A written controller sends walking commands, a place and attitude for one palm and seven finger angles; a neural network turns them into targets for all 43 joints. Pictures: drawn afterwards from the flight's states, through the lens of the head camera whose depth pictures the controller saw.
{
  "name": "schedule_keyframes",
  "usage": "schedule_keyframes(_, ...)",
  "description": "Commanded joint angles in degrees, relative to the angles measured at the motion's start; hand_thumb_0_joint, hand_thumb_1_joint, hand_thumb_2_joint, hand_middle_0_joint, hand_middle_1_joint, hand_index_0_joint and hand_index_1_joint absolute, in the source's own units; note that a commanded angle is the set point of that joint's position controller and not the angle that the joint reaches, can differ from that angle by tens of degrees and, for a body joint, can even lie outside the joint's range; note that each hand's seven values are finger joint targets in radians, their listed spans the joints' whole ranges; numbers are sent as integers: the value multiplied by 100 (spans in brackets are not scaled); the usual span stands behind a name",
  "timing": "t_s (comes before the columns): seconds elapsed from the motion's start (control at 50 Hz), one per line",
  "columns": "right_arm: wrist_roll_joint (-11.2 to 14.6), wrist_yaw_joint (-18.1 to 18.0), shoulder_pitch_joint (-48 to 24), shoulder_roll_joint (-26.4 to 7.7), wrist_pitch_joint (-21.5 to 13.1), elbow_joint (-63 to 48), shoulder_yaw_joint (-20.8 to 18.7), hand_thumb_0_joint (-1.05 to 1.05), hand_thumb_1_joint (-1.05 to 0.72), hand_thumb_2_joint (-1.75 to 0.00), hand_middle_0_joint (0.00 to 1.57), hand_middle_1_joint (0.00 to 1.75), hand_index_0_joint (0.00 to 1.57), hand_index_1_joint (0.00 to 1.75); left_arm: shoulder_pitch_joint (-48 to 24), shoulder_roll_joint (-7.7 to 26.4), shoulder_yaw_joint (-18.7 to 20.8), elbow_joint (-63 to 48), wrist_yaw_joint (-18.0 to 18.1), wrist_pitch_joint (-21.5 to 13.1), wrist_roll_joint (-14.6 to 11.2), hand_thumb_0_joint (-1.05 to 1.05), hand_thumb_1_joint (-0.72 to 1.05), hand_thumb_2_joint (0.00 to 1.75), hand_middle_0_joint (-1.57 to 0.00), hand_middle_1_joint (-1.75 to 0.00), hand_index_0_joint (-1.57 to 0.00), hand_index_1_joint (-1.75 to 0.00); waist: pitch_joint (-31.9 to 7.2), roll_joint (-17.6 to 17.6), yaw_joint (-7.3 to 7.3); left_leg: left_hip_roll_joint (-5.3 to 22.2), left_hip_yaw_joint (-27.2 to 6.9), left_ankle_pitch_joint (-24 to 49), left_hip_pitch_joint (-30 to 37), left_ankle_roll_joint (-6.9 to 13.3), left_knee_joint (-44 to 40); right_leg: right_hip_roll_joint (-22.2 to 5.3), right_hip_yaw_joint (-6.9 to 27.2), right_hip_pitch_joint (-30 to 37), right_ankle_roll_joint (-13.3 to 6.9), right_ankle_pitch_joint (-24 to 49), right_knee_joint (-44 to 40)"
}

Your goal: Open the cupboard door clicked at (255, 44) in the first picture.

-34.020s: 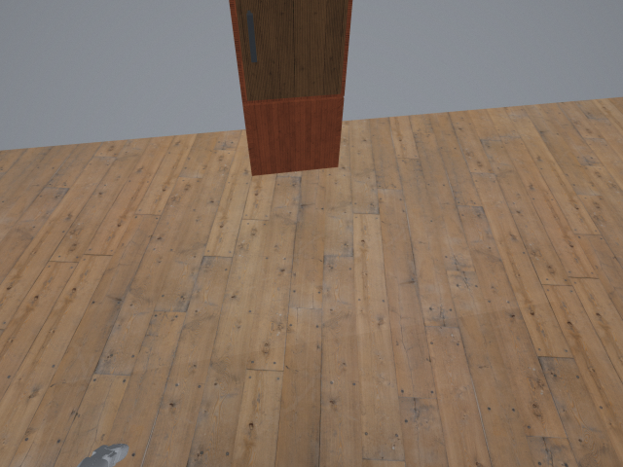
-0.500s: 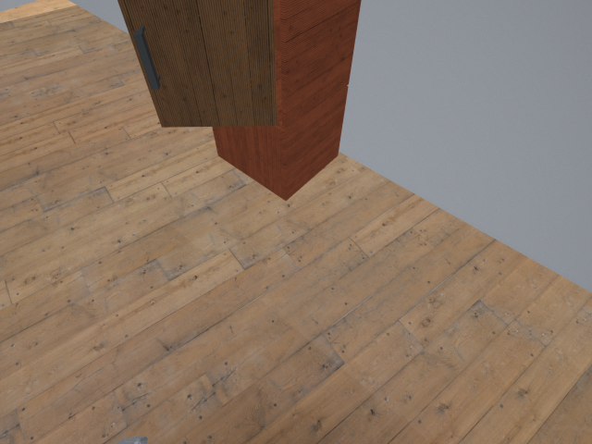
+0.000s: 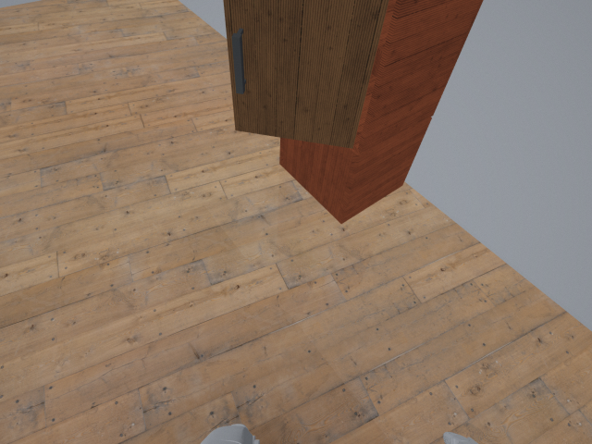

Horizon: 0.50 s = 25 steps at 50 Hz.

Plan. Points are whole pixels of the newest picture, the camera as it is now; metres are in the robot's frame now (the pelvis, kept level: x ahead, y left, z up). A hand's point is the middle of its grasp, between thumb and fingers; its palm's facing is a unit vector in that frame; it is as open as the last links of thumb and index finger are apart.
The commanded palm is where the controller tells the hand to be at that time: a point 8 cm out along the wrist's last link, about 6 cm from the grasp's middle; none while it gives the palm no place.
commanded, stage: take the last steps up to it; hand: left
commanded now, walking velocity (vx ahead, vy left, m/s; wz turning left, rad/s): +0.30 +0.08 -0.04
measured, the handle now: (240, 61) +1.03 +0.26 -0.06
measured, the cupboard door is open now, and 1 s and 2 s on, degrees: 43 43 43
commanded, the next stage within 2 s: come to a stop and stand still in 1.00 s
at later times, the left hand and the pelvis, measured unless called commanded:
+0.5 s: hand (215, 311) +0.33 +0.17 -0.14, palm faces -0.10 -0.98 -0.19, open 7.3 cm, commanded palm none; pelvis +0.18 +0.01 +0.01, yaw -2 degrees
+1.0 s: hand (179, 305) +0.34 +0.24 -0.17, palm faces +0.02 -0.98 -0.17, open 7.3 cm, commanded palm none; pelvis +0.36 +0.06 +0.01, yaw -3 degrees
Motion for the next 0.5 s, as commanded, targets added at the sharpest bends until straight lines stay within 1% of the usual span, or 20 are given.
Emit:
schedule_keyframes(0.0, -26, -232, 1376, -1050, -55, 119, -162, 0, -90, -90, 20, 30, 20, 30, -1030, 346, 62, -889, 9, -225, -26, 0, 90, 90, -20, -30, -20, -30, -478, 1269, -652, 1869, -2619, -1102, 1708, 933, -2425, 218, 376, -2802, -363, 318, 2651)
schedule_keyframes(0.02, -22, -240, 1066, -801, -85, 32, -91, 0, -90, -90, 20, 30, 20, 30, -863, 372, 76, -734, -18, -177, 10, 0, 90, 90, -20, -30, -20, -30, -242, 1159, -452, 1684, -2226, -1030, 1223, 797, -2572, 143, 416, -2543, -355, 683, 2506)
schedule_keyframes(0.04, -21, -249, 1002, -677, -139, 39, -44, 0, -90, -90, 20, 30, 20, 30, -710, 300, 67, -654, -42, -134, 24, 0, 90, 90, -20, -30, -20, -30, -80, 986, -336, 1532, -1940, -796, 940, 744, -2695, 156, 396, -2357, -341, 933, 2312)
schedule_keyframes(0.06, -6, -256, 991, -654, -189, 82, -35, 0, -90, -90, 20, 30, 20, 30, -514, 274, 56, -580, -63, -118, 33, 0, 90, 90, -20, -30, -20, -30, -172, 949, -225, 1420, -1700, -522, 966, 700, -2731, 196, 366, -2261, -313, 1144, 2207)
schedule_keyframes(0.08, 4, -255, 1016, -603, -229, 124, -26, 0, -90, -90, 20, 30, 20, 30, -476, 268, 53, -557, -69, -96, 22, 0, 90, 90, -20, -30, -20, -30, -183, 846, -178, 1390, -1541, -206, 1045, 729, -2789, 234, 353, -2326, -288, 1300, 2071)
schedule_keyframes(0.12, 20, -250, 1149, -568, -278, 205, -24, 0, -90, -90, 20, 30, 20, 30, -648, 278, 62, -642, -68, -77, 4, 0, 90, 90, -20, -30, -20, -30, -230, 573, -159, 1409, -1404, 199, 1269, 845, -2867, 243, 385, -2412, -254, 1507, 1666)
schedule_keyframes(0.14, 12, -249, 1221, -502, -294, 238, -58, 0, -90, -90, 20, 30, 20, 30, -759, 256, 70, -701, -69, -73, 13, 0, 90, 90, -20, -30, -20, -30, -219, 469, -173, 1389, -1306, 363, 1420, 876, -2889, 253, 379, -2486, -238, 1630, 1433)
schedule_keyframes(0.16, 15, -254, 1310, -489, -310, 275, -48, 0, -90, -90, 20, 30, 20, 30, -915, 279, 68, -762, -76, -90, 11, 0, 90, 90, -20, -30, -20, -30, -219, 363, -204, 1414, -1330, 556, 1560, 919, -2907, 269, 390, -2538, -231, 1706, 1165)
schedule_keyframes(0.18, 18, -247, 1358, -516, -313, 313, -33, 0, -90, -90, 20, 30, 20, 30, -1049, 269, 55, -813, -82, -79, 9, 0, 90, 90, -20, -30, -20, -30, -151, 385, -201, 1421, -1226, 657, 1612, 922, -2944, 276, 395, -2569, -225, 1818, 970)
schedule_keyframes(0.2, 19, -246, 1442, -471, -318, 360, -25, 0, -90, -90, 20, 30, 20, 30, -1201, 246, 54, -870, -86, -83, 9, 0, 90, 90, -20, -30, -20, -30, -107, 356, -240, 1410, -1173, 790, 1718, 925, -2947, 305, 369, -2597, -227, 1888, 736)
schedule_keyframes(0.24, 9, -248, 1632, -467, -318, 458, 4, 0, -90, -90, 20, 30, 20, 30, -1513, 250, 27, -990, -92, -92, 2, 0, 90, 90, -20, -30, -20, -30, -50, 459, -316, 1414, -1122, 1100, 1930, 938, -2883, 349, 322, -2603, -244, 1903, 283)
schedule_keyframes(0.28, -3, -252, 1800, -443, -320, 567, 24, 0, -90, -90, 20, 30, 20, 30, -1783, 230, 2, -1084, -96, -124, -4, 0, 90, 90, -20, -30, -20, -30, -21, 536, -382, 1419, -978, 1748, 2207, 925, -2730, 425, 241, -2588, -293, 1899, -120)
schedule_keyframes(0.32, -27, -262, 2020, -437, -314, 690, 47, 0, -90, -90, 20, 30, 20, 30, -2060, 202, -30, -1179, -98, -152, -7, 0, 90, 90, -20, -30, -20, -30, -28, 526, -487, 1417, -899, 2260, 2379, 871, -2508, 549, 143, -2382, -369, 1786, -548)
schedule_keyframes(0.36, -44, -262, 2096, -452, -295, 783, 61, 0, -90, -90, 20, 30, 20, 30, -2129, 223, -39, -1225, -97, -188, -5, 0, 90, 90, -20, -30, -20, -30, 9, 677, -498, 1408, -784, 2547, 2393, 784, -2254, 676, 29, -2032, -451, 1605, -953)
schedule_keyframes(0.38, -50, -267, 2104, -450, -288, 823, 67, 0, -90, -90, 20, 30, 20, 30, -2089, 220, -35, -1215, -102, -196, -2, 0, 90, 90, -20, -30, -20, -30, 6, 709, -456, 1342, -678, 2790, 2344, 715, -2072, 777, -73, -1733, -492, 1589, -1180)
schedule_keyframes(0.4, -39, -273, 2092, -473, -278, 856, 82, 0, -90, -90, 20, 30, 20, 30, -1843, 265, -20, -1132, -108, -210, -5, 0, 90, 90, -20, -30, -20, -30, -107, 691, -339, 1257, -550, 2985, 2209, 628, -1743, 898, -158, -1198, -534, 1703, -1444)
schedule_keyframes(0.42, -6, -274, 2067, -479, -271, 883, 86, 0, -90, -90, 20, 30, 20, 30, -1364, 345, 13, -984, -100, -248, -1, 0, 90, 90, -20, -30, -20, -30, -322, 492, -112, 1053, -436, 3244, 2022, 465, -1136, 1050, -252, -377, -595, 1990, -1831)
schedule_keyframes(0.44, 57, -263, 1923, -479, -293, 840, 80, 0, -90, -90, 20, 30, 20, 30, -578, 569, 106, -751, -73, -305, 5, 0, 90, 90, -20, -30, -20, -30, -720, 347, 247, 816, -282, 3008, 1306, 270, -187, 847, 126, 990, -745, 2339, -1987)
schedule_keyframes(0.46, 134, -221, 1885, -331, -313, 684, 69, 0, -90, -90, 20, 30, 20, 30, 330, 1069, 257, -499, -6, -373, 40, 0, 90, 90, -20, -30, -20, -30, -1315, -692, 526, 207, 129, 1349, -157, -32, 1274, -446, 1815, 2558, -1266, 2822, -2210)
schedule_keyframes(0.48, 143, -226, 1870, -291, -306, 555, 57, 0, -90, -90, 20, 30, 20, 30, 661, 1415, 306, -396, 13, -348, -57, 0, 90, 90, -20, -30, -20, -30, -1440, -1105, 489, -243, 5, -2106, -1027, -193, 2998, -1713, 3309, 2784, -1953, 3371, -2996)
